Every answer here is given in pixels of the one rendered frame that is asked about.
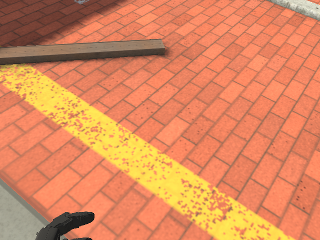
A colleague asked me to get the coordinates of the left robot hand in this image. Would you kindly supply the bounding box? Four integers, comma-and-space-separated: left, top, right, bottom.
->
35, 211, 95, 240

